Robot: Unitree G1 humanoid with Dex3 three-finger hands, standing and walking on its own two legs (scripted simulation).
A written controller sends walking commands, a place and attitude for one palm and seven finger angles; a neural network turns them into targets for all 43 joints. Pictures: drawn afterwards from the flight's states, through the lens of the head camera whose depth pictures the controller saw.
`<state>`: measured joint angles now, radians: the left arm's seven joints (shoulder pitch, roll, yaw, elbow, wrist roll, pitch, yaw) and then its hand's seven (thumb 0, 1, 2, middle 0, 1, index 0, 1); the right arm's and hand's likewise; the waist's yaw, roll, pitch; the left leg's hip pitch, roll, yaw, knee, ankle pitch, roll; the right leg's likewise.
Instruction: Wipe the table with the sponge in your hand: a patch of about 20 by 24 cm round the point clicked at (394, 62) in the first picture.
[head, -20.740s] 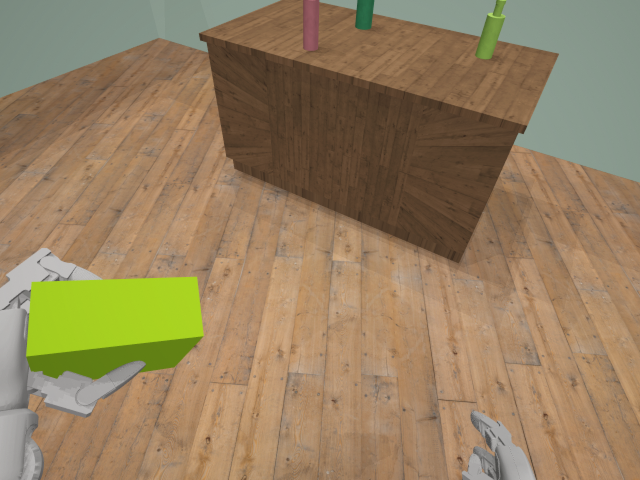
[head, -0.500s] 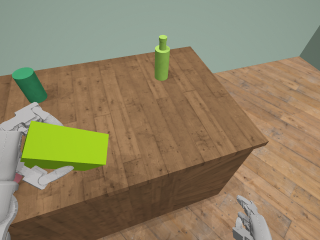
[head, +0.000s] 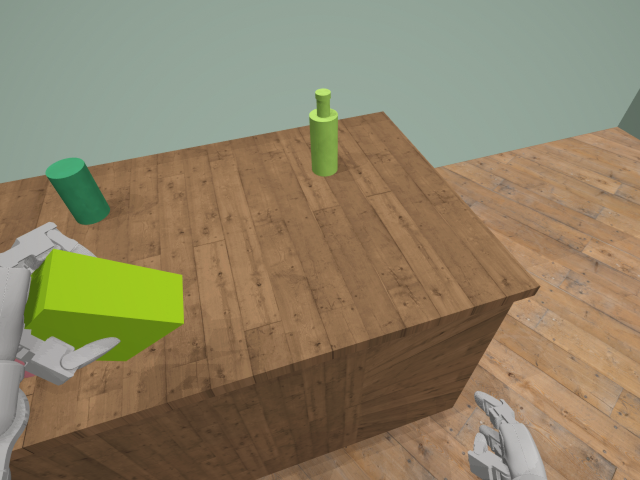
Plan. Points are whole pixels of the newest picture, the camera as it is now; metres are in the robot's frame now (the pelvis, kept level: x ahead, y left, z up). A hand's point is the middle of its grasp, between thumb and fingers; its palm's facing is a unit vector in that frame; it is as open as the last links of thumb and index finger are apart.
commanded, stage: turn the palm down, sponge in hand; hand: left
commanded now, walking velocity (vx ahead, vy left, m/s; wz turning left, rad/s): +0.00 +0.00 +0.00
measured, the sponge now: (116, 315) +0.24 +0.26 +0.12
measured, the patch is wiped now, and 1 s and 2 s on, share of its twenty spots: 0.00 0.00 0.00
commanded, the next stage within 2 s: move the sponge above the wiping area in 1.66 s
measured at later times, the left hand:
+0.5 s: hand (105, 325) +0.23 +0.27 +0.12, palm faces +0.19 -0.40 -0.90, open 10.1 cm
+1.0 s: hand (114, 326) +0.24 +0.27 +0.10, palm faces +0.04 -0.23 -0.97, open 10.1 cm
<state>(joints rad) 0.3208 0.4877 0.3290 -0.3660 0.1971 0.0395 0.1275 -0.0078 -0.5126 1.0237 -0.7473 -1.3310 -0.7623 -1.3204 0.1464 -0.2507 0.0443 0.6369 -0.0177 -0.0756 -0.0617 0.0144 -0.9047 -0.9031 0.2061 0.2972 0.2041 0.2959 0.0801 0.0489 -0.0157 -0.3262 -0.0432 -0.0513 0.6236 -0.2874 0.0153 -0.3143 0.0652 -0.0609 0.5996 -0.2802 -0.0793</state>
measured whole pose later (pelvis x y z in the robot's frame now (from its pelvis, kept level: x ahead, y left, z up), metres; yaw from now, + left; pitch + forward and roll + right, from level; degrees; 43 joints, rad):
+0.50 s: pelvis +0.01 -0.02 +0.00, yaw -2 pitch -1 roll +1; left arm 0.36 0.54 0.22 -0.29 0.43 0.19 0.08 -0.01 -0.51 1.02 -0.75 -1.33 -0.76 -1.32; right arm 0.15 -0.30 0.01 0.62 0.02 -0.02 -0.13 0.02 -0.91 -0.90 0.21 0.30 0.20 0.30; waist 0.08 0.09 -0.01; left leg -0.29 -0.01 -0.02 0.60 -0.29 0.00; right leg -0.30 0.10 -0.03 0.59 -0.28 -0.11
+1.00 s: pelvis +0.01 +0.01 +0.01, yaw -2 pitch -2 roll +1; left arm 0.23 0.49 -0.01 -0.25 0.75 0.33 0.01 0.00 -0.51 1.02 -0.75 -1.33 -0.76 -1.32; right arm 0.05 -0.27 0.05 0.64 0.02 0.00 -0.11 0.01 -0.91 -0.90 0.21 0.30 0.20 0.30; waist 0.12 0.10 0.00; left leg -0.20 -0.04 -0.01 0.47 -0.24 0.03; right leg -0.21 0.07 -0.01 0.48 -0.23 -0.07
